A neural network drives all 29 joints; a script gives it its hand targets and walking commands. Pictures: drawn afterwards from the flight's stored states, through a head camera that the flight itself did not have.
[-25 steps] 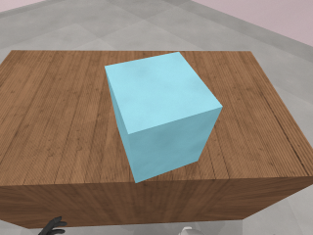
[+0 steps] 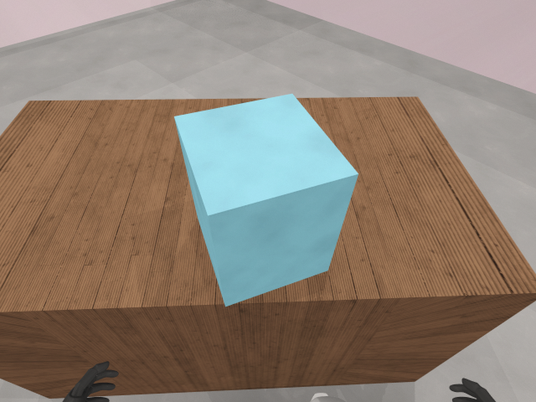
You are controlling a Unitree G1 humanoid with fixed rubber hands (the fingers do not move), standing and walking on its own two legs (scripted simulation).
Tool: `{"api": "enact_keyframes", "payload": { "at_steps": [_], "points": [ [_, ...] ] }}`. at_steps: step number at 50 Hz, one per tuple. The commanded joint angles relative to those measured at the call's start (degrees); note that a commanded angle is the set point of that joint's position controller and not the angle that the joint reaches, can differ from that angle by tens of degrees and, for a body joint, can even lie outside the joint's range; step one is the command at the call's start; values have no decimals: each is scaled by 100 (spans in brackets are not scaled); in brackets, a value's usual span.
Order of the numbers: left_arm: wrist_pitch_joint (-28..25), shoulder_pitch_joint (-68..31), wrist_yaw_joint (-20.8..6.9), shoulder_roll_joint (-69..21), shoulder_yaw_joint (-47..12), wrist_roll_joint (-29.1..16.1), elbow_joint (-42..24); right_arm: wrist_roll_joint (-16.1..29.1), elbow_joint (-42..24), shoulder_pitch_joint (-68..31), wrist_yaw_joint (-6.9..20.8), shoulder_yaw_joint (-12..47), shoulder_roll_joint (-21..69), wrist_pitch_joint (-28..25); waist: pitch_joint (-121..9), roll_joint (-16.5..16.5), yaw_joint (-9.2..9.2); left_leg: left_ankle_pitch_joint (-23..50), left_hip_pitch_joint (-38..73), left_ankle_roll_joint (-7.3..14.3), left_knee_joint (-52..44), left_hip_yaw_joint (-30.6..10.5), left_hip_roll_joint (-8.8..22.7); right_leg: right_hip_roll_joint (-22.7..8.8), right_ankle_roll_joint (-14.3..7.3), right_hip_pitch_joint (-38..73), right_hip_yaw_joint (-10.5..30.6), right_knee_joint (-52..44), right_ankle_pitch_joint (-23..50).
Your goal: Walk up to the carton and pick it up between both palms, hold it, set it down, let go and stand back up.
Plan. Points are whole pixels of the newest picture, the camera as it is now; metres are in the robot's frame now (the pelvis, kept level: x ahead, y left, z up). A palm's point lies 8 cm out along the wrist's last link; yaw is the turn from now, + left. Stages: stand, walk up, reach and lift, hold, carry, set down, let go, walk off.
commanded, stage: walk up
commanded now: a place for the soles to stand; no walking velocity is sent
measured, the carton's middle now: (258, 201) +0.44 +0.03 +0.06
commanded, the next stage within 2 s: reach and lift in 1.14 s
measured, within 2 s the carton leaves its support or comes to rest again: neither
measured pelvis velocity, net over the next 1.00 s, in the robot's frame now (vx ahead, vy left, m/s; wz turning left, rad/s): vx -0.01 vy -0.01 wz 0.00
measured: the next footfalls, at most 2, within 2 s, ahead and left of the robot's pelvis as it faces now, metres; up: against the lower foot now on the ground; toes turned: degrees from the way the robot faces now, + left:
none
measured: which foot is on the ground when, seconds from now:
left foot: down 0.00-1.00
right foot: down 0.00-1.00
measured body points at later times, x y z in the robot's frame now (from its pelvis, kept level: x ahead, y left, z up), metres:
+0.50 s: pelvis +0.00 -0.01 +0.01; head +0.02 -0.01 +0.46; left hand +0.15 +0.29 -0.09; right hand +0.11 -0.33 -0.08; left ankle +0.00 +0.12 -0.70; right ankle +0.08 -0.12 -0.70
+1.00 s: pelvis -0.01 -0.01 +0.01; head +0.01 -0.01 +0.46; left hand +0.15 +0.29 -0.09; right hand +0.11 -0.33 -0.08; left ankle +0.00 +0.12 -0.70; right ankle +0.08 -0.12 -0.70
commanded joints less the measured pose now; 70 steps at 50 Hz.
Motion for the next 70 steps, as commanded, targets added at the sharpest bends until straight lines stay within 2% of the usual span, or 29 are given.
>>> {"api": "enact_keyframes", "payload": {
  "at_steps": [1, 9, 11, 14, 17, 19, 23, 25, 26, 28, 32, 33, 35, 38, 43, 45, 46, 48, 51, 53, 54, 57, 58, 59, 60, 61, 62, 65, 70],
  "points": [
    [-66, -349, 49, 1087, 469, 44, -237, -107, 412, -313, -100, -408, -1256, -16, -373, 237, 255, 349, -519, 379, -1931, -1214, 714, -554, -487, 703, 907, -1153, -19],
    [-117, -288, 22, 1058, 457, 153, -242, -126, 493, -265, -44, -357, -1202, -2, -402, 359, 211, 104, -412, 349, -1654, -768, 424, -636, -591, 653, 1222, -1657, -433],
    [-95, -294, 22, 1228, 481, 175, -212, -41, 466, 21, -29, -368, -1172, 3, -913, -293, 42, -33, -36, 339, -1588, -573, 370, -821, -614, 657, 1249, -1775, -714],
    [-96, -365, 25, 1034, 410, 110, -268, -104, 568, -25, -49, -362, -1181, 2, -800, 142, 76, 164, 133, 344, -1758, -841, 465, -758, -580, 430, 1251, -1669, -524],
    [-124, -391, -14, 948, 441, 140, -331, -167, 629, -68, -44, -334, -1278, -21, -806, 197, 237, 547, -315, 347, -1797, -777, 551, -527, -476, 878, 919, -1459, -238],
    [-144, -255, -7, 1170, 439, 124, -278, -112, 539, -26, -37, -320, -1144, -29, -1003, -225, 168, 756, -211, 311, -1582, -635, 427, -718, -529, 1090, 1099, -1664, -124],
    [-133, -305, -5, 1081, 406, 111, -271, -55, 561, -14, -41, -313, -1170, -31, -1240, 81, 226, 833, 106, 296, -1720, -656, 488, -768, -528, 1041, 1163, -1544, 579],
    [-128, -315, 11, 1017, 443, 89, -285, -98, 467, 75, -58, -336, -1156, -40, -924, 1, 162, 952, 60, 347, -1648, -771, 538, -668, -540, 840, 1039, -1376, 430],
    [-125, -259, 9, 923, 464, 143, -309, -138, 572, 7, -46, -351, -1191, -39, -1079, 366, 254, 1054, 37, 396, -1717, -673, 536, -674, -544, 938, 881, -1328, 325],
    [-114, -396, -3, 1016, 396, 109, -218, -90, 504, -79, -39, -319, -1139, -19, -968, -11, 144, 850, 0, 389, -1631, -628, 463, -691, -570, 851, 1050, -1616, -54],
    [-93, -266, -30, 1054, 476, 139, -260, -148, 556, 3, -47, -330, -1137, 6, -794, 53, 149, 371, -84, 403, -1640, -456, 361, -781, -538, 626, 1221, -1707, -519],
    [-121, -415, -29, 998, 462, 134, -288, -149, 565, 49, -35, -322, -1144, 2, -901, 252, 171, 733, -229, 430, -1727, -702, 456, -669, -525, 978, 960, -1607, -440],
    [-76, -279, -9, 1179, 514, 112, -286, -99, 437, -42, -62, -397, -1353, -12, -1145, 92, 161, 1887, 53, 415, -1129, -437, 395, -697, -621, 880, 961, -1187, 1486],
    [-35, -300, 15, 1163, 540, 76, -294, -86, 381, 24, -91, -379, -1347, 33, -1127, -47, 162, 1764, -221, 477, -1221, -689, 566, -686, -612, 1086, 940, -979, 1792],
    [24, -346, -41, 1171, 550, 131, -379, -150, 384, -13, -106, -391, -1384, 45, -935, 313, 184, 702, -338, 485, -1422, -697, 487, -680, -605, 607, 1030, -1234, 27],
    [19, -257, -24, 1144, 595, 145, -320, -142, 475, -12, -66, -390, -1183, 120, -645, 22, 323, 616, -575, 465, -1323, -595, 362, -586, -533, 729, 1053, -1680, -767],
    [38, -360, -45, 1156, 506, 129, -294, -125, 420, 17, -66, -392, -1163, 124, -374, -306, 128, 168, -397, 445, -1354, -426, 224, -742, -727, 230, 1334, -1809, -909],
    [29, -342, -38, 1273, 582, 190, -424, -41, 516, 268, -80, -381, -1191, 98, -855, -122, 135, 176, -133, 375, -1057, -303, 118, -882, -776, 332, 1489, -1892, -957],
    [32, -490, -46, 1127, 527, 127, -424, -159, 576, 5, -46, -398, -1287, 77, -398, 313, 165, 625, -537, 473, -1665, -791, 520, -511, -476, 585, 912, -1357, -196],
    [24, -178, -24, 1197, 530, 169, -404, -92, 426, 190, -73, -390, -1318, 76, -765, -297, 189, 900, -345, 462, -1074, -644, 374, -651, -632, 701, 982, -1540, 70],
    [26, -296, -25, 1113, 508, 127, -417, -130, 501, 173, -62, -377, -1138, 65, -659, 15, 145, 763, -176, 448, -1068, -531, 293, -893, -707, 342, 1270, -1606, -185],
    [33, -433, -44, 1220, 590, 138, -454, -122, 411, 231, -71, -402, -1265, 108, -740, -95, 89, 322, -421, 509, -1204, -465, 187, -835, -691, 702, 1235, -1785, -658],
    [1392, -1015, 298, 96, 477, 185, -1378, -558, 1080, -1270, 271, -850, -641, -997, -239, 1154, 144, -1949, -2078, 406, -2427, -161, 698, 323, -346, 1962, -600, -95, -708],
    [1534, -1017, 420, 89, 383, 279, -1491, -673, 965, -1332, 442, -1145, -1076, -1072, -190, 1799, 7, -2685, -4077, 821, -3043, -215, 1138, 692, -110, 3840, -867, 765, 648],
    [1625, -845, 366, -72, 627, 538, -1489, -692, 1132, -1388, 479, -1138, -1299, -1120, -62, 1864, 104, -2281, -4882, 985, -3277, -178, 1416, 671, 2, 4800, -873, 948, 1333],
    [1696, -754, 370, -256, 584, 517, -1729, -830, 1115, -1249, 507, -1087, -1239, -1110, -429, 1559, -36, -1584, -4744, 871, -2911, 5, 1283, 561, 3, 4794, -782, 815, 1422],
    [1760, -801, 433, -134, 710, 489, -2025, -658, 1094, -1331, 510, -984, -1126, -1105, -536, 1534, 251, -1270, -4628, 781, -2848, 49, 1381, 468, -68, 4685, -700, 569, 1334],
    [1856, -823, 467, 48, 902, 508, -2284, -619, 986, -1045, 539, -955, -1147, -1074, -702, 816, -73, -1402, -3920, 716, -2759, 98, 1058, 488, -40, 4500, -532, 118, 1180],
    [1731, -326, 469, 534, 1483, 486, -2529, -346, -117, -670, 218, -561, -467, -1143, -1360, -1029, 562, 782, -1574, 401, -1428, 674, 28, -247, -9, 2860, 641, -1450, 245]
  ]
}}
